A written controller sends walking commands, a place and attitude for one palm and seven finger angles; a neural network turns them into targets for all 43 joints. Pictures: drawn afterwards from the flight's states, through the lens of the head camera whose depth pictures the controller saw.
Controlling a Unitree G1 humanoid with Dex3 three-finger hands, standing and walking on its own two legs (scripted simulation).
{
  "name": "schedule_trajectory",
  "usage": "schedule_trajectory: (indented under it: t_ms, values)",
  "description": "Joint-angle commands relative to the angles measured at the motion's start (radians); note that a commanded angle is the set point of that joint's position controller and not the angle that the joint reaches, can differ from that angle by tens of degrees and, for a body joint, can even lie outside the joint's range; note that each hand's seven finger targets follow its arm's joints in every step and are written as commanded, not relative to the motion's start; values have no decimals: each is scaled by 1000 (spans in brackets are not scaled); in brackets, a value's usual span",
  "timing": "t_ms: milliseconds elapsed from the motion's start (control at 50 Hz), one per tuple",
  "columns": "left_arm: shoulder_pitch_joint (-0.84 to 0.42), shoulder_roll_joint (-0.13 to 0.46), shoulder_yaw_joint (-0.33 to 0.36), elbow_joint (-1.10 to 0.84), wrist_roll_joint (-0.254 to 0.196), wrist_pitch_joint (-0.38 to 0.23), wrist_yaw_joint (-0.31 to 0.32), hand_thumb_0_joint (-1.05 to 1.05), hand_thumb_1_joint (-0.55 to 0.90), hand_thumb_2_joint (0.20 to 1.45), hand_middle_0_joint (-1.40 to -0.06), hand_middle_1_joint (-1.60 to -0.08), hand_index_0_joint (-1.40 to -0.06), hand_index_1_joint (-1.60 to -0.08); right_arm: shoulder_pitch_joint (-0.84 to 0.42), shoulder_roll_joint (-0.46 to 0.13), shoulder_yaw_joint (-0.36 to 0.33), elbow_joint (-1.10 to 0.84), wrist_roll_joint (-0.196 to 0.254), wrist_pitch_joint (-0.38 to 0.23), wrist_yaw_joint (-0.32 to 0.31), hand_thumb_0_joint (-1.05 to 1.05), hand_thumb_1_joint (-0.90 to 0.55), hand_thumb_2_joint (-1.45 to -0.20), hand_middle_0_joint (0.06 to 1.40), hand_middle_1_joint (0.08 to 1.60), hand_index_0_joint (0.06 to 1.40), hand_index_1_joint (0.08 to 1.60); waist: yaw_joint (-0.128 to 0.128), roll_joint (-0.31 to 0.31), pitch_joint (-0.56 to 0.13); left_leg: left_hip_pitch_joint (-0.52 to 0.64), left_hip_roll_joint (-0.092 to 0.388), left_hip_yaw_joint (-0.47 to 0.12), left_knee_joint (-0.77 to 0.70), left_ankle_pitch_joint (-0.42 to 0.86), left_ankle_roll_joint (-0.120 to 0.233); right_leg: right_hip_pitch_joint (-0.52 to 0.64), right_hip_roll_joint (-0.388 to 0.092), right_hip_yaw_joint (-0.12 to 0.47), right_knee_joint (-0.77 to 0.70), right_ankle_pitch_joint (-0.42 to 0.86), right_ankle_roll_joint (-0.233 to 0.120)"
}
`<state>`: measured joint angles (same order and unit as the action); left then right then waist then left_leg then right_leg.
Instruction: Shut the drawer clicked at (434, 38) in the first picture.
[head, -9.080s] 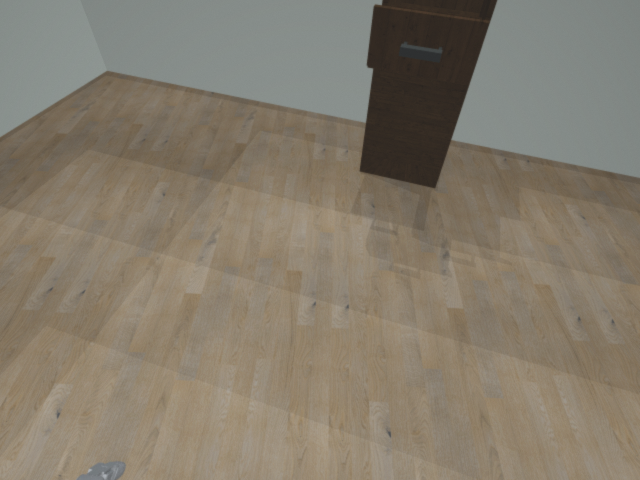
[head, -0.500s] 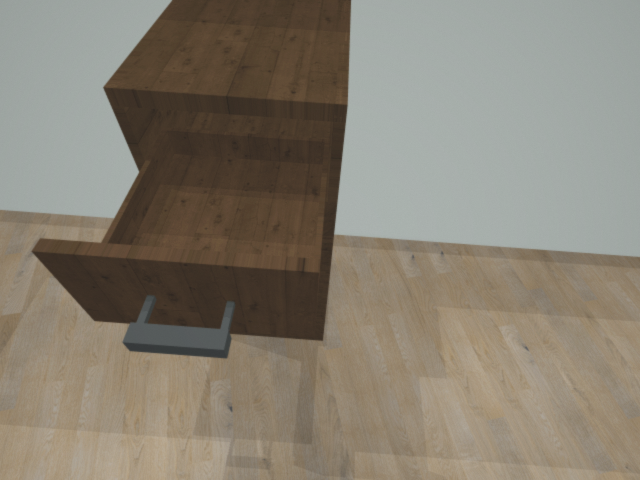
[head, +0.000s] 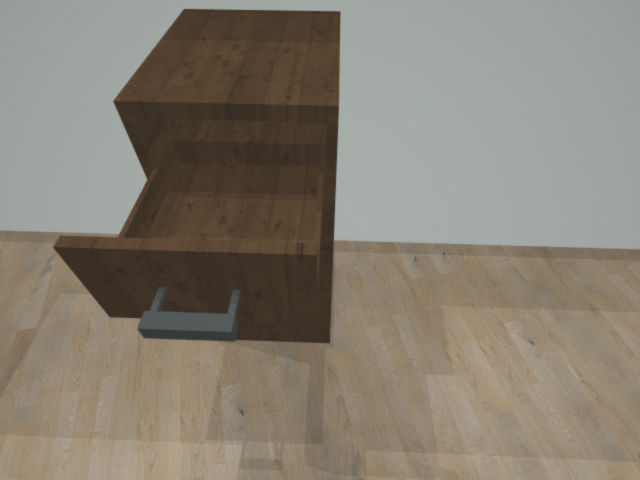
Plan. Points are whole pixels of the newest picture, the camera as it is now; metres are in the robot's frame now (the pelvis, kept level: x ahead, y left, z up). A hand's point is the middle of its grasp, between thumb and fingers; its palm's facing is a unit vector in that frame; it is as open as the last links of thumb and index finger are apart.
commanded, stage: come to a stop and stand still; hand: left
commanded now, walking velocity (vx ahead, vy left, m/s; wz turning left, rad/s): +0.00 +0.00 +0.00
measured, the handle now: (193, 310) +0.33 +0.20 +0.00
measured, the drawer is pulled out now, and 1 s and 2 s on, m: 0.30 0.30 0.30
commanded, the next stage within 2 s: look again from close up in 0.28 s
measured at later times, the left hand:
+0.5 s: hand out of the picture -0.03 +0.17 -0.17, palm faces +0.01 -0.98 -0.19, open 7.3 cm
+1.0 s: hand out of the picture -0.02 +0.15 -0.17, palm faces +0.03 -0.98 -0.18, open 7.3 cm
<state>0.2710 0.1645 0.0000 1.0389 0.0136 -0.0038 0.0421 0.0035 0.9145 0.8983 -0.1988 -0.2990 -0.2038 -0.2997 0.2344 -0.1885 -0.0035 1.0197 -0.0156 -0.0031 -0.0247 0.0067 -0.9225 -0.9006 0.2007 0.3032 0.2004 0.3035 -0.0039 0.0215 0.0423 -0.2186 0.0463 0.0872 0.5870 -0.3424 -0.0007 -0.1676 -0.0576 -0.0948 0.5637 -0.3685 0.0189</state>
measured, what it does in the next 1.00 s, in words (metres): stands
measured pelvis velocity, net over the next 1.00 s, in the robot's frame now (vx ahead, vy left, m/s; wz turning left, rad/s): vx -0.01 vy -0.02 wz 0.00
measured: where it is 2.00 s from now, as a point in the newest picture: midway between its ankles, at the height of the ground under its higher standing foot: outside the picture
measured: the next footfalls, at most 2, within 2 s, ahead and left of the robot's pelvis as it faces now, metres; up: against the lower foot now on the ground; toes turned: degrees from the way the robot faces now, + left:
none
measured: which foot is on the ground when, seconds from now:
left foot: down 0.00-1.00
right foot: down 0.00-1.00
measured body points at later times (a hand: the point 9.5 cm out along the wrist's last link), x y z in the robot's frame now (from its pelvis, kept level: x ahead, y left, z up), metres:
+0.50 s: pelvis -0.01 +0.00 +0.01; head +0.01 -0.01 +0.46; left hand -0.02 +0.22 -0.15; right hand -0.03 -0.22 -0.15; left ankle -0.02 +0.12 -0.73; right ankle -0.04 -0.13 -0.73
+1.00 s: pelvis -0.01 -0.02 +0.01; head +0.01 -0.02 +0.46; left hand -0.02 +0.20 -0.15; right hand +0.00 -0.24 -0.15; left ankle -0.02 +0.12 -0.73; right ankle -0.04 -0.13 -0.73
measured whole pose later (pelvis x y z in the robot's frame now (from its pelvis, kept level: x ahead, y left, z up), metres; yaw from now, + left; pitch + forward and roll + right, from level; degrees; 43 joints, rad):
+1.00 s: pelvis -0.01 -0.02 +0.01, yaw +0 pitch -1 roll +1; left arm 0.29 0.15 0.00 1.12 0.01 -0.01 0.03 0.00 0.91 0.90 -0.20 -0.30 -0.20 -0.30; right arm 0.27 -0.15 0.01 1.14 -0.01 -0.01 -0.03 0.01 -0.92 -0.90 0.20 0.30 0.20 0.30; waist 0.01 -0.01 0.04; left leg -0.17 0.05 0.09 0.44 -0.25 -0.02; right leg -0.14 -0.05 -0.10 0.47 -0.31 0.00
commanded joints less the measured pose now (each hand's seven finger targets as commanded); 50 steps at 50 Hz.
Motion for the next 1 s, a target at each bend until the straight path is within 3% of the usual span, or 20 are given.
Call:
schedule_trajectory:
  t_ms: [0, 80, 140, 300, 400, 480, 720, 860, 940, 980]
  values:
    - [40, 117, 16, -51, 0, 0, 0, 0, 900, 900, -200, -300, -200, -300, 53, -92, -8, -43, -1, -9, 4, 0, -900, -900, 200, 300, 200, 300, 4, -6, 78, -48, 64, -91, -175, 172, 42, -59, -35, 60, -113, 96, -48]
    - [37, 131, 14, -50, 0, 4, -7, 0, 900, 900, -200, -300, -200, -300, 56, -93, -6, -37, -2, -4, 11, 0, -900, -900, 200, 300, 200, 300, 7, -30, 117, -81, 46, -92, -223, -22, 39, -104, -42, 83, -168, -70, -49]
    - [40, 135, 14, -50, 0, 3, -9, 0, 900, 900, -200, -300, -200, -300, 75, -96, -3, -23, -3, -7, 13, 0, -900, -900, 200, 300, 200, 300, 8, -20, 90, -74, 50, -97, -246, -36, 39, -91, -42, 77, -167, -59, -46]
    - [67, 125, 11, -12, -3, -9, -10, 0, 900, 900, -200, -300, -200, -300, 112, -75, 6, 31, 3, -22, 7, 0, -900, -900, 200, 300, 200, 300, 12, -23, 7, 6, 58, -78, -214, 189, 36, -37, -56, 71, -156, 126, -46]
    - [84, 113, 9, 22, -4, -15, -6, 0, 900, 900, -200, -300, -200, -300, 121, -60, 7, 66, 7, -25, 1, 0, -900, -900, 200, 300, 200, 300, 12, -37, 7, 30, 61, -64, -195, 283, 31, -16, -62, 63, -148, 246, -45]
    - [95, 100, 8, 45, -4, -16, -4, 0, 900, 900, -200, -300, -200, -300, 118, -53, 6, 81, 7, -25, -2, 0, -900, -900, 200, 300, 200, 300, 12, -11, 11, 41, 61, -59, -194, 288, 28, -18, -64, 67, -154, 258, -44]
    - [98, 78, 10, 64, 1, -16, -3, 0, 900, 900, -200, -300, -200, -300, 100, -39, 5, 98, 6, -22, -6, 0, -900, -900, 200, 300, 200, 300, 13, -19, 58, 40, 62, -59, -213, 271, 24, -37, -61, 65, -183, 245, -40]
    - [102, 85, 13, 63, -1, -19, -5, 0, 900, 900, -200, -300, -200, -300, 97, -42, 5, 94, 5, -25, -7, 0, -900, -900, 200, 300, 200, 300, 15, -20, 18, 56, 62, -59, -209, 297, 22, -11, -66, 66, -182, 288, -43]
    - [99, 85, 14, 61, 0, -19, -6, 0, 900, 900, -200, -300, -200, -300, 99, -42, 4, 94, 5, -24, -7, 0, -900, -900, 200, 300, 200, 300, 14, -26, 28, 51, 62, -58, -211, 291, 20, -15, -65, 66, -185, 287, -44]
    - [110, 88, 18, 65, 3, -16, -8, 0, 900, 900, -200, -300, -200, -300, 109, -40, 3, 100, 1, -17, -3, 0, -900, -900, 200, 300, 200, 300, 17, -36, 29, 35, 49, -43, -193, 153, 22, -16, -66, 67, -190, 126, -54]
